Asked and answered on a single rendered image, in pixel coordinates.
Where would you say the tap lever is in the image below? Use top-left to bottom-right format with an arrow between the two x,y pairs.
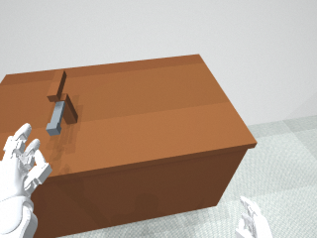
46,101 -> 65,136

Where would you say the right robot hand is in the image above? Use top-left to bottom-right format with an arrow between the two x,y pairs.
235,196 -> 274,238

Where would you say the counter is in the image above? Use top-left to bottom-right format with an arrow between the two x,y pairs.
0,54 -> 258,238

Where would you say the left robot hand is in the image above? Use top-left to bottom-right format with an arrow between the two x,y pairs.
0,123 -> 53,202

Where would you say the left robot forearm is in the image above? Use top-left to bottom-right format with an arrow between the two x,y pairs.
0,195 -> 38,238

